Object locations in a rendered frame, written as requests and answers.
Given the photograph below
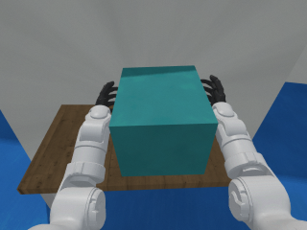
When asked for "robot right upper arm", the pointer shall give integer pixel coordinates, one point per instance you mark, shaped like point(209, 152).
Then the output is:
point(261, 202)

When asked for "carton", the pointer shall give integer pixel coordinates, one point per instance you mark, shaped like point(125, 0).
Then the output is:
point(162, 122)

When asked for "table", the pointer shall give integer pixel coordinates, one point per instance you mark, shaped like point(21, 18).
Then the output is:
point(47, 169)

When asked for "robot left upper arm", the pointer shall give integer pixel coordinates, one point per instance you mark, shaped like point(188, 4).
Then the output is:
point(77, 208)

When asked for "right robot hand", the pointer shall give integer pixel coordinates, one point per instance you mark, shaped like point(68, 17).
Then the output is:
point(216, 92)

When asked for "left robot hand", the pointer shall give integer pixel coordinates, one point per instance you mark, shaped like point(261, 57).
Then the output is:
point(105, 96)

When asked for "right robot forearm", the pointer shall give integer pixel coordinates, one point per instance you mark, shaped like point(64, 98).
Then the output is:
point(241, 158)

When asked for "left robot forearm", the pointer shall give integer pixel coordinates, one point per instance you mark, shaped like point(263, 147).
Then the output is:
point(87, 165)

